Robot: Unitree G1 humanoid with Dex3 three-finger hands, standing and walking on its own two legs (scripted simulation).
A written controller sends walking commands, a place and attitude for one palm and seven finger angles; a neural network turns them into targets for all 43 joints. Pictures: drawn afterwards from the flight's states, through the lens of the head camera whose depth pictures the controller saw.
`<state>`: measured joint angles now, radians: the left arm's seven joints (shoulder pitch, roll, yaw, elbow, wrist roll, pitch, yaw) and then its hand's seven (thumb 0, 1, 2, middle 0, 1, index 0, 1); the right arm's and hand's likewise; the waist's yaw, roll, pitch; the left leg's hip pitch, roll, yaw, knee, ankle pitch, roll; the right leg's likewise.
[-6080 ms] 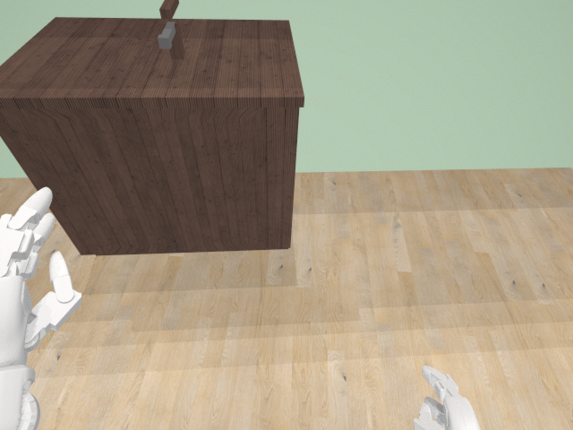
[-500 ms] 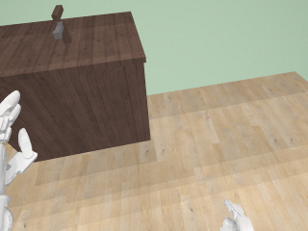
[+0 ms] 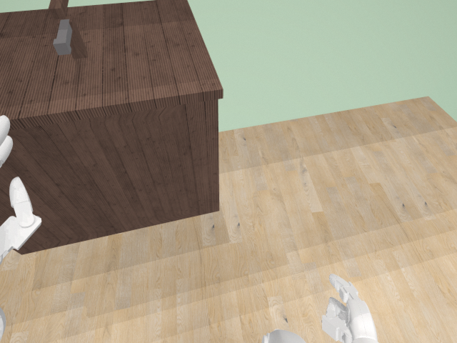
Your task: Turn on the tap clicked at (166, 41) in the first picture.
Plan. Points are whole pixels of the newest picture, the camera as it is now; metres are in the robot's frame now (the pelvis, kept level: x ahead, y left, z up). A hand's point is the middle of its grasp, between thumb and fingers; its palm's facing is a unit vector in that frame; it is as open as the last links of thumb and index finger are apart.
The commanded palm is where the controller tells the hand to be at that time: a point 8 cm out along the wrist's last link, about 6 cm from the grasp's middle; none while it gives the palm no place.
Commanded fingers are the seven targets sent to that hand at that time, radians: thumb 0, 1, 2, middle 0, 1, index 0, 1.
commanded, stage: take the last steps up to it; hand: left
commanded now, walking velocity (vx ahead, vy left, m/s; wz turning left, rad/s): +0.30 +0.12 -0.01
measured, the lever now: (62, 46) +0.71 +0.44 +0.11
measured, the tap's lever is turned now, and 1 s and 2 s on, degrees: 0 0 0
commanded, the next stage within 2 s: come to a stop and stand still in 1.16 s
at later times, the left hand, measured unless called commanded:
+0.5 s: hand (48, 151) +0.32 +0.27 +0.18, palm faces +0.39 -0.81 -0.44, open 7.4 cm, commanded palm +0.28 +0.32 +0.18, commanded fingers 0.00 0.90 0.90 -0.20 -0.30 -0.20 -0.30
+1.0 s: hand (76, 106) +0.43 +0.28 +0.17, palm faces +0.42 -0.80 -0.42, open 7.4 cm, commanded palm +0.37 +0.32 +0.18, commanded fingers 0.00 0.90 0.90 -0.20 -0.30 -0.20 -0.30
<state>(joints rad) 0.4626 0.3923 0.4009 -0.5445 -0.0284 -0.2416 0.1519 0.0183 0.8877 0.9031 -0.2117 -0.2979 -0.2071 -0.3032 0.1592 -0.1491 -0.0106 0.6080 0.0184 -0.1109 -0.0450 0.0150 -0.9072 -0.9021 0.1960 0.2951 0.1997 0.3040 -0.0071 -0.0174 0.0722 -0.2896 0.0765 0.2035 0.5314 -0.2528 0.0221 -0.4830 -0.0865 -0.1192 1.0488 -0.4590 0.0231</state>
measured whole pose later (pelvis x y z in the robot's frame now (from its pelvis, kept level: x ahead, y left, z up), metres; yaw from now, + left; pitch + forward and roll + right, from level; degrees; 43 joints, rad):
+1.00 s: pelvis +0.21 +0.04 +0.00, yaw -1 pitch +0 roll +2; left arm 0.43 0.32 0.35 -0.43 -0.02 -0.21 0.15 0.02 0.89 0.90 -0.21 -0.30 -0.21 -0.30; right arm 0.19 -0.21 0.01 0.68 0.01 -0.05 -0.05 0.02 -0.90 -0.90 0.20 0.30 0.20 0.30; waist 0.02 0.02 0.05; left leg -0.46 0.04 0.08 1.04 -0.41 -0.03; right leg -0.26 -0.05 -0.15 0.57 -0.31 -0.05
